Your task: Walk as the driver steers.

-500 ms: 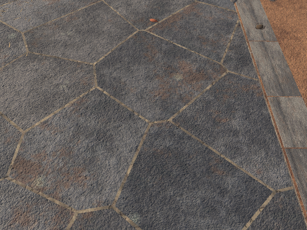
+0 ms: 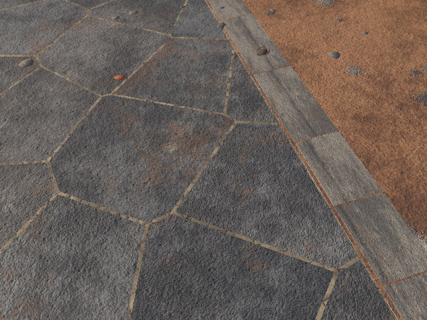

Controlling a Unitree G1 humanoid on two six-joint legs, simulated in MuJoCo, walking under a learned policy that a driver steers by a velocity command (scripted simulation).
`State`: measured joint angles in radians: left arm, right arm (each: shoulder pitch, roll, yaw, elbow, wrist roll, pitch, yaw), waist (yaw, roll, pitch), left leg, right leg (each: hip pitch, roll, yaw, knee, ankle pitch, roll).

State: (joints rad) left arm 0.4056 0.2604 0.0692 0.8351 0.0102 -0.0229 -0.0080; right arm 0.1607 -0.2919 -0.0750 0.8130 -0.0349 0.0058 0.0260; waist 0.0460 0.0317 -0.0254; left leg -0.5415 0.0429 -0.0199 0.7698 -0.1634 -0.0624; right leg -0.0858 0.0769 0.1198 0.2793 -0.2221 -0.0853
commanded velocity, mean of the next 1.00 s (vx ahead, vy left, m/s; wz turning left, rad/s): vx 0.48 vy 0.00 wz -0.25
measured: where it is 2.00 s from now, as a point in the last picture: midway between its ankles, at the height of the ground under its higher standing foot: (286, 180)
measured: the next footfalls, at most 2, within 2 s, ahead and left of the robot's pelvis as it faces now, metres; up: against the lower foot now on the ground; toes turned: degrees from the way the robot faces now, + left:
left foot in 0.16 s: +0.20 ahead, +0.13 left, +0.00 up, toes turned -7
right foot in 0.62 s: +0.44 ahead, -0.13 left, +0.00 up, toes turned -16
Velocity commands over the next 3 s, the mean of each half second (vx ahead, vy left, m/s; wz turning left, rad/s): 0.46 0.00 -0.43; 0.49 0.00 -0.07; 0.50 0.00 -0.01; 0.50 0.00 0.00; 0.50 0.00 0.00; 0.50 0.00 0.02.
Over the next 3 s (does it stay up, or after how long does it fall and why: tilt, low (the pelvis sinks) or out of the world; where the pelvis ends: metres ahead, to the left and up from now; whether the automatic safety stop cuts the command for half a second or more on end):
stays up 1.57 -0.33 -0.01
